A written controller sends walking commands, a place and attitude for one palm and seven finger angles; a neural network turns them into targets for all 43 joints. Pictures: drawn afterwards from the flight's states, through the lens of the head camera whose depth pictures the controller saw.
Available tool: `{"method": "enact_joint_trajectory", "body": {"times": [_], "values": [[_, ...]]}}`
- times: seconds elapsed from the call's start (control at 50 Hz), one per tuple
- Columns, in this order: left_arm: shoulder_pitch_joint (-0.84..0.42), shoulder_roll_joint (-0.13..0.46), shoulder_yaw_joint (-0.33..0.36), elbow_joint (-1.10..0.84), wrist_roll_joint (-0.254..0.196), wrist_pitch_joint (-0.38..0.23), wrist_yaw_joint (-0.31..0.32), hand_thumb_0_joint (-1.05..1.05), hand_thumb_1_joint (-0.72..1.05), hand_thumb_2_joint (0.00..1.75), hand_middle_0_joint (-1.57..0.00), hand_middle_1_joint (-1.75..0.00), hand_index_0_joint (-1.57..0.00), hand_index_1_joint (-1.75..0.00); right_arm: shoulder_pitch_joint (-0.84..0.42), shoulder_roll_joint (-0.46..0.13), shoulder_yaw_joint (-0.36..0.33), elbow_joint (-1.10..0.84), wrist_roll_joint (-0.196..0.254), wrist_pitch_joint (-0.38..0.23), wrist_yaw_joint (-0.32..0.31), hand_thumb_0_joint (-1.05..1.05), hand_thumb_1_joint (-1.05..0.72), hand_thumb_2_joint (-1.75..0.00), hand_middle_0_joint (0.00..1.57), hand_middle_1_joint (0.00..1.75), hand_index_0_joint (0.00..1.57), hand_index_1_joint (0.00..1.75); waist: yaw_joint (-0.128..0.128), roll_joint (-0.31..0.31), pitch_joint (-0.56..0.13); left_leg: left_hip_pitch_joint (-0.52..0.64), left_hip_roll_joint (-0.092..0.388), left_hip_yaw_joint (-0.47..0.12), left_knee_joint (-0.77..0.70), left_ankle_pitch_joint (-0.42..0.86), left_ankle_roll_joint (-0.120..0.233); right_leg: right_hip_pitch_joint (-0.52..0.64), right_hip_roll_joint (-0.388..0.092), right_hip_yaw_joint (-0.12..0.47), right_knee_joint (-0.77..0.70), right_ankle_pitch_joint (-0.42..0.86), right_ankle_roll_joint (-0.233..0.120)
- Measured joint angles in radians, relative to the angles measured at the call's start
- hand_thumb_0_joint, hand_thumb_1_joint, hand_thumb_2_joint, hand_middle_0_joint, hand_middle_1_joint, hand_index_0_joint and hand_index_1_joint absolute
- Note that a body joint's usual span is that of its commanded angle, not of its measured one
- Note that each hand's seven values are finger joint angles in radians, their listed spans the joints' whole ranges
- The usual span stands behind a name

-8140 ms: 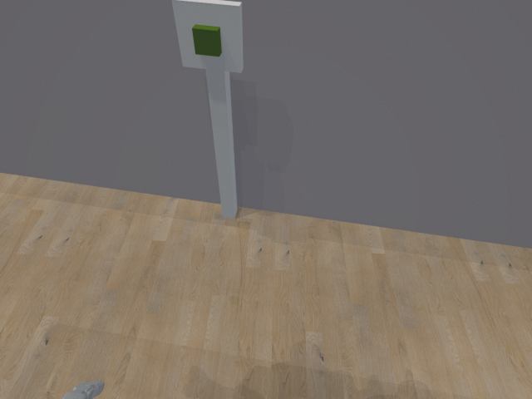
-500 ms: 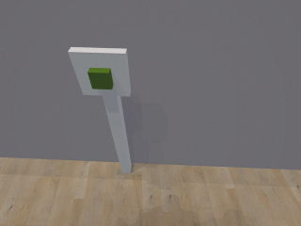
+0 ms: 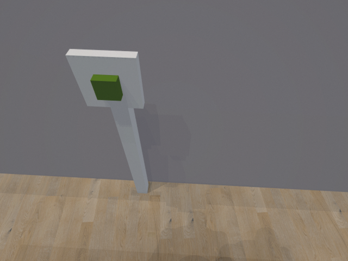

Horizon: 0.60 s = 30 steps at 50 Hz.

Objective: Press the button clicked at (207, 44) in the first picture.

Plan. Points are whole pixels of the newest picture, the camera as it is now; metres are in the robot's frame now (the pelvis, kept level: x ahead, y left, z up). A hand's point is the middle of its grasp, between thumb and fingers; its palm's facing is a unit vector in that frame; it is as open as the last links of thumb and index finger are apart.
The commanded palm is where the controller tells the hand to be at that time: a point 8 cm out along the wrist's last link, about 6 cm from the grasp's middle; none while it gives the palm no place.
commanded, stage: come to a stop and stand still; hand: left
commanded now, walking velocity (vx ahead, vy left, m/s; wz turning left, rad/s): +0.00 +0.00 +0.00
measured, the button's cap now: (107, 87) +0.53 +0.22 +0.09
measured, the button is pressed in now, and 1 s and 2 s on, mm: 0 0 0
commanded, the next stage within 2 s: look again from close up in 0.64 s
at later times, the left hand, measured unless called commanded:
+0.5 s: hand out of the picture +0.05 +0.17 -0.18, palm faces +0.01 -0.98 -0.22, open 7.3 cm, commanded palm none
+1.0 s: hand out of the picture +0.04 +0.16 -0.18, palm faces +0.02 -0.98 -0.20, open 7.3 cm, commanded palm none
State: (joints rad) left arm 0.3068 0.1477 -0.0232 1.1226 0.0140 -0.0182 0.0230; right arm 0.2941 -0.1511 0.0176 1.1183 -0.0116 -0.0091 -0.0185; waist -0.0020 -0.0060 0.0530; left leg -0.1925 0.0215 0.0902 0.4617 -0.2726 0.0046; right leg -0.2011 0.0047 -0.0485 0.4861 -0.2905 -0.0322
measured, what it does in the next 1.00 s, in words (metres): stands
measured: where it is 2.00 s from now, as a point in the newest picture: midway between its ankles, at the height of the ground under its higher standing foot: outside the picture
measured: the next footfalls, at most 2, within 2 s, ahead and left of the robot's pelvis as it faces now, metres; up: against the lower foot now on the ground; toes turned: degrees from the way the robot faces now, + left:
none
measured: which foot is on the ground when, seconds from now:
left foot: down 0.00-1.00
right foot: down 0.00-1.00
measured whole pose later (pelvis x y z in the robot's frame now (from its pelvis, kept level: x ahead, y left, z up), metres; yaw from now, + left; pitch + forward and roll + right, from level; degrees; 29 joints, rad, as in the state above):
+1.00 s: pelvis +0.04 -0.02 +0.00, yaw +0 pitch +0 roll +1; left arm 0.27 0.16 0.00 1.11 0.01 -0.02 0.03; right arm 0.25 -0.14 0.01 1.14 -0.01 -0.01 -0.04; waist 0.00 -0.02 0.03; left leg -0.11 0.05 0.08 0.43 -0.32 -0.03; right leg -0.12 0.04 -0.06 0.45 -0.33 -0.06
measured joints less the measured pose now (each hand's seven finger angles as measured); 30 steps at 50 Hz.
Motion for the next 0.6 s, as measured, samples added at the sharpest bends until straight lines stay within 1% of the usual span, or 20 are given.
{"method": "enact_joint_trajectory", "body": {"times": [0.12,0.38,0.6], "values": [[-0.021,-0.007,0.003,0.006,0.001,-0.004,0.004,0.0,0.91,0.9,-0.2,-0.29,-0.2,-0.3,-0.023,0.014,0.0,0.011,0.0,-0.005,-0.007,0.0,-0.91,-0.9,0.2,0.29,0.2,0.3,0.002,-0.003,-0.003,0.015,0.005,-0.001,0.0,-0.016,-0.008,0.014,0.006,-0.001,0.002,-0.017,-0.006],[-0.053,0.021,0.019,-0.008,0.002,-0.009,0.011,0.0,0.92,0.9,-0.2,-0.29,-0.2,-0.3,-0.051,-0.002,-0.008,0.012,-0.003,-0.008,-0.017,0.01,-0.93,-0.9,0.2,0.29,0.2,0.3,0.0,-0.003,-0.016,0.047,0.016,-0.003,-0.008,-0.04,-0.023,0.044,0.017,-0.002,-0.004,-0.045,-0.017],[-0.063,0.029,0.025,-0.02,0.001,-0.007,0.012,0.0,0.92,0.9,-0.19,-0.29,-0.2,-0.3,-0.062,-0.005,-0.009,0.01,-0.003,-0.003,-0.019,0.0,-0.92,-0.9,0.2,0.29,0.2,0.3,0.0,-0.007,-0.019,0.063,0.025,-0.007,-0.016,-0.048,-0.032,0.065,0.027,-0.006,-0.021,-0.049,-0.024]]}}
